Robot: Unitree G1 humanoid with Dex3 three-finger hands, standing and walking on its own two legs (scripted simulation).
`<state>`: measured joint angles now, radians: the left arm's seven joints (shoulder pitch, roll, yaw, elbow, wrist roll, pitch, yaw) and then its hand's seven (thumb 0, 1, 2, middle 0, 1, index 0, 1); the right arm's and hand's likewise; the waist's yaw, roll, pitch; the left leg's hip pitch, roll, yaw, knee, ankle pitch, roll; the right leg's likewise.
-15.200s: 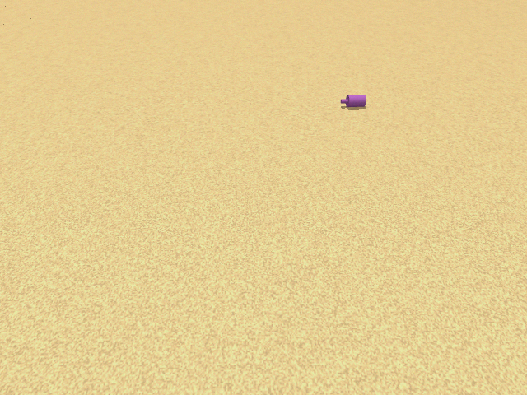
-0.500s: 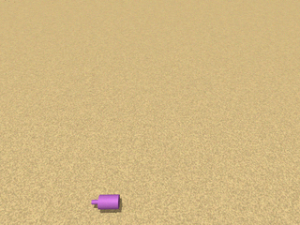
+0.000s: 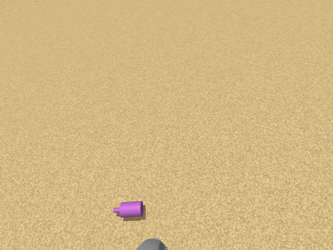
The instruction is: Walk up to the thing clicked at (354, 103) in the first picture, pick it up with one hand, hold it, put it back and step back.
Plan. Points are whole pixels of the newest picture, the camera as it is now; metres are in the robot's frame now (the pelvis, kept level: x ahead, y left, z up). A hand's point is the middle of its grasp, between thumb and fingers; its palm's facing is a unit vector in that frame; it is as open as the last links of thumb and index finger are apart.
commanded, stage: walk up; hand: left
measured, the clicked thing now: (127, 209) +0.47 +0.32 -0.72
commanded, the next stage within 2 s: none
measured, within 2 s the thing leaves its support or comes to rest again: neither
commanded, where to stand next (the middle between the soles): +0.09 +0.05 m, yaw +2 degrees
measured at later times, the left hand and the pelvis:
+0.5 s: hand out of the picture +0.13 +0.35 -0.17, palm faces +0.01 -0.95 -0.32, open 7.4 cm; pelvis +0.05 +0.07 +0.00, yaw +4 degrees
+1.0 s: hand out of the picture +0.15 +0.33 -0.14, palm faces +0.03 -0.89 -0.46, open 7.4 cm; pelvis +0.01 +0.05 -0.02, yaw +3 degrees
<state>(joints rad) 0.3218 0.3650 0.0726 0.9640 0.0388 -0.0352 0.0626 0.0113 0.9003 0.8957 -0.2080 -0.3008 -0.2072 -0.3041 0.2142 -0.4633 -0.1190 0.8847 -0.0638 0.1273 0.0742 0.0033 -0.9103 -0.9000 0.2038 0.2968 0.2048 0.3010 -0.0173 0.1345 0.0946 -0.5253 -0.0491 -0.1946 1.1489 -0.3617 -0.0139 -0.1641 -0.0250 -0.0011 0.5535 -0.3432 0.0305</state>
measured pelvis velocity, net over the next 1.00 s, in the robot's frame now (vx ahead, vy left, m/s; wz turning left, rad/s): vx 0.01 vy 0.05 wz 0.05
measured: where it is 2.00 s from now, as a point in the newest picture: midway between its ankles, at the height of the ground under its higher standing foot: outside the picture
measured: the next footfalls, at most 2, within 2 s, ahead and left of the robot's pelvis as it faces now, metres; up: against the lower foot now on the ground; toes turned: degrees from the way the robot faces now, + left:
left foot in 0.20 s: +0.08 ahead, +0.21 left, +0.00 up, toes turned +4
right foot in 0.70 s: +0.15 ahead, -0.10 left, +0.00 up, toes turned +4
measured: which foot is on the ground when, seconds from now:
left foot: up 0.00-0.18, down 0.20-0.72, up 0.74-1.00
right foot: down 0.00-0.24, up 0.26-0.68, down 0.70-1.00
